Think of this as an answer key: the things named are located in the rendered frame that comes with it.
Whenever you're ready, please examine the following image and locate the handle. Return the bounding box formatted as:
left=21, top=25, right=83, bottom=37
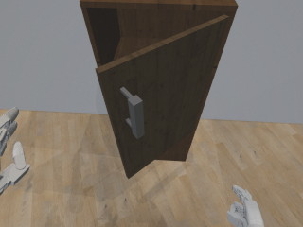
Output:
left=120, top=87, right=145, bottom=139

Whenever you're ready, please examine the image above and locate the cupboard door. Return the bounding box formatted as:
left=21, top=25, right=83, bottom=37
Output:
left=95, top=14, right=229, bottom=179

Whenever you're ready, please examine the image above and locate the robot left hand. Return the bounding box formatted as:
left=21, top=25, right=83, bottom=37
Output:
left=0, top=107, right=30, bottom=195

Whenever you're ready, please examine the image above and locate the robot right hand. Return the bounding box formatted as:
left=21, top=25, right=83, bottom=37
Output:
left=227, top=185, right=265, bottom=227

